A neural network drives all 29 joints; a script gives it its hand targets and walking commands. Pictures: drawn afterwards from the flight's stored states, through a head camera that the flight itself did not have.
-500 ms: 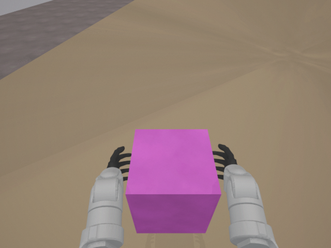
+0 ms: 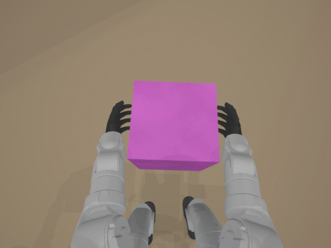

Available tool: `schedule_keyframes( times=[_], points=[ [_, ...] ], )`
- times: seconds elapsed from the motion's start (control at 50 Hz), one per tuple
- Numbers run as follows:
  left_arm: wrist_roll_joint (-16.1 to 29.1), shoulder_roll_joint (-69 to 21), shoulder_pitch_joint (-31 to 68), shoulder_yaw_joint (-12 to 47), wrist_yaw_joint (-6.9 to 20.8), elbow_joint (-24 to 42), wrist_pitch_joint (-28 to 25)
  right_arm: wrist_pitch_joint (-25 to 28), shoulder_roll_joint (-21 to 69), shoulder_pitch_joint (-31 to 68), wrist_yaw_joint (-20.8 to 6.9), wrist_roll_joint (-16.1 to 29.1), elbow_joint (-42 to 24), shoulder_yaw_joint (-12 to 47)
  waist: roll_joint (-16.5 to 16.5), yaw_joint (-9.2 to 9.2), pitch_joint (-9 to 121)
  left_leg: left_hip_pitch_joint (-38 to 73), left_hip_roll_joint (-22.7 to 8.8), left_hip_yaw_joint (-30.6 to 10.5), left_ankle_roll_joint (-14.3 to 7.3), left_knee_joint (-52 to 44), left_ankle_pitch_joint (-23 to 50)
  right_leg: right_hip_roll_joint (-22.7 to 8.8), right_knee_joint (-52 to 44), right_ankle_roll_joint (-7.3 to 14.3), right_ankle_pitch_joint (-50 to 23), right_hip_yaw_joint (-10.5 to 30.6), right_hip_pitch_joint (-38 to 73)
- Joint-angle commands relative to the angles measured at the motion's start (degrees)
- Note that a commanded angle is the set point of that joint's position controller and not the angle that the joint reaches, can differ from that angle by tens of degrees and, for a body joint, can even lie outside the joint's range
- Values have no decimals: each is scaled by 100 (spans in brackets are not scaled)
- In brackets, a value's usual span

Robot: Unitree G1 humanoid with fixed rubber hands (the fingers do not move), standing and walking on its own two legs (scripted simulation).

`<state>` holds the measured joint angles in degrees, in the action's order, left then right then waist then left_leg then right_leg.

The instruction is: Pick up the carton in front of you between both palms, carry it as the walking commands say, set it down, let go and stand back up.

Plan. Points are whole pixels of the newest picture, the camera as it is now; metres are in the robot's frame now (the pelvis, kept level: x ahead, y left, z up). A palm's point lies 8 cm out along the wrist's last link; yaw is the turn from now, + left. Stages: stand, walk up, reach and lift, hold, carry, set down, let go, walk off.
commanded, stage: set down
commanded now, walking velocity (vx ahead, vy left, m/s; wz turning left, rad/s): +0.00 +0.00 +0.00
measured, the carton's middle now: (172, 132) +0.40 -0.02 -0.16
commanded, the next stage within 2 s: none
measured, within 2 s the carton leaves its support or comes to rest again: rests again in 1.54 s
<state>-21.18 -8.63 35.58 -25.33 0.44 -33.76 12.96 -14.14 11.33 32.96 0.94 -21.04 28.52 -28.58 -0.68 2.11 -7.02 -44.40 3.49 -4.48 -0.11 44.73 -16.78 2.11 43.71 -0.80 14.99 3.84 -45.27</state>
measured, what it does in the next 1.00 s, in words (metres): lowers itself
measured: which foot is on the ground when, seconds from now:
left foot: down 0.00-1.00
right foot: down 0.00-1.00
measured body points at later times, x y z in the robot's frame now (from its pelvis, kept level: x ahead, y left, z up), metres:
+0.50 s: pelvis -0.02 +0.01 -0.12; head +0.24 +0.00 +0.25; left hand +0.46 +0.12 -0.21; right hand +0.42 -0.18 -0.21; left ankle +0.04 +0.12 -0.70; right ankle +0.05 -0.13 -0.70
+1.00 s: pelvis -0.05 +0.01 -0.24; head +0.28 +0.01 +0.06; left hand +0.52 +0.10 -0.37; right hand +0.45 -0.19 -0.36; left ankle +0.04 +0.12 -0.70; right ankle +0.05 -0.13 -0.70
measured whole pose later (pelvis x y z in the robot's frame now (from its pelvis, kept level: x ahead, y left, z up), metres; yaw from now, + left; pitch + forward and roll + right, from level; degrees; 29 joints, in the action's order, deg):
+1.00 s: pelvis -0.05 +0.01 -0.24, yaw -1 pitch +47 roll -2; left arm -12.2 7.6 75.0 -18.7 -2.7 -50.2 17.3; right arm -18.9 2.8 64.6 6.3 -12.3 33.3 -34.3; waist -1.8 4.7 -0.1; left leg -117.4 8.4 -4.5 1.6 102.3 -31.1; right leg 5.9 100.0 -4.4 29.2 4.0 -117.5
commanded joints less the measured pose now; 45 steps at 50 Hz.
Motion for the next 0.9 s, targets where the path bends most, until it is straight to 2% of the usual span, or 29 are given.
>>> schedule_keyframes(
  times=[0.0,0.06,0.1,0.16,0.22,0.28,0.42,0.64,0.88],
  points=[
    [1019,-4827,2937,3383,1000,16,-649,656,4680,3127,-1140,1107,56,3556,-69,13,5606,1089,419,75,84,439,2844,529,669,-104,-2968,-161,1735],
    [1301,-4897,3071,3958,927,353,-658,679,4722,3235,-1134,1367,-253,4059,-71,87,6828,964,401,65,160,962,3340,559,1124,-163,-3225,-226,1230],
    [1361,-4945,3090,4091,926,399,-543,572,4739,3220,-1158,1419,-315,4143,-115,124,7071,769,409,107,205,1187,3231,594,1306,-198,-2971,-284,717],
    [1329,-5017,3172,3973,1031,193,-278,309,4823,3282,-1265,1416,-124,4005,-172,132,6724,40,462,215,225,1317,2355,624,1466,-210,-2248,-351,61],
    [1186,-4973,3376,3604,1166,-180,-13,51,4847,3506,-1382,1291,211,3658,-179,148,6159,-723,505,290,165,1431,1422,614,1615,-211,-1448,-409,-590],
    [1051,-4874,3621,3235,1250,-516,134,-101,4789,3787,-1428,1162,442,3315,-177,165,5896,-1280,526,329,123,1653,1018,615,1840,-210,-1069,-461,-1106],
    [1045,-4652,4276,2873,1207,-914,106,-88,4604,4473,-1318,1115,640,2960,-200,229,6227,-2146,611,408,130,2397,902,666,2598,-226,-974,-567,-1961],
    [1519,-4360,5548,3221,968,-904,154,-164,4406,5779,-1041,1578,354,3140,-335,362,7461,-2895,704,578,191,3680,776,707,3867,-323,-947,-771,-2664],
    [1566,-3870,6607,2844,909,-1506,307,-318,3926,6920,-972,1641,508,2654,-456,478,7202,-3735,722,675,139,4631,295,704,4800,-350,-528,-960,-3597]
  ],
)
